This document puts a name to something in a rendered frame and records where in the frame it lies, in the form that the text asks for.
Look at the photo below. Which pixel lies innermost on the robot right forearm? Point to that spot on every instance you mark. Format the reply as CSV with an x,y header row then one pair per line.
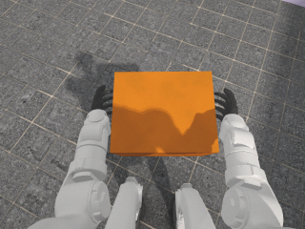
x,y
242,164

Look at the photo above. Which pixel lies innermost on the right robot upper arm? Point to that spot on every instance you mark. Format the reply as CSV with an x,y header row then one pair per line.
x,y
245,208

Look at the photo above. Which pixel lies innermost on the robot right hand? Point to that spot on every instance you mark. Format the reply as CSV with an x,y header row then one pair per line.
x,y
230,106

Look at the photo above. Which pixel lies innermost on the robot left forearm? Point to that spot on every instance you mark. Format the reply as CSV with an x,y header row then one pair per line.
x,y
90,154

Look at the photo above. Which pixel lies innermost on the left robot upper arm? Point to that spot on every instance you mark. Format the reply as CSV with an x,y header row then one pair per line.
x,y
79,205

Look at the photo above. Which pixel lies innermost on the robot right shin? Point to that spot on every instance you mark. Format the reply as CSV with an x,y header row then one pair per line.
x,y
180,224

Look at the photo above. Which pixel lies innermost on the robot left thigh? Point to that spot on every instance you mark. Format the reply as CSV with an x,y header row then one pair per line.
x,y
127,202

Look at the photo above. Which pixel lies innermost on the robot left hand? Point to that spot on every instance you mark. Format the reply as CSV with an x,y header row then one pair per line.
x,y
98,101

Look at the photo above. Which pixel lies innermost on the carton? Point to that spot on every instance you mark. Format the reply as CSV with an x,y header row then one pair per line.
x,y
163,114

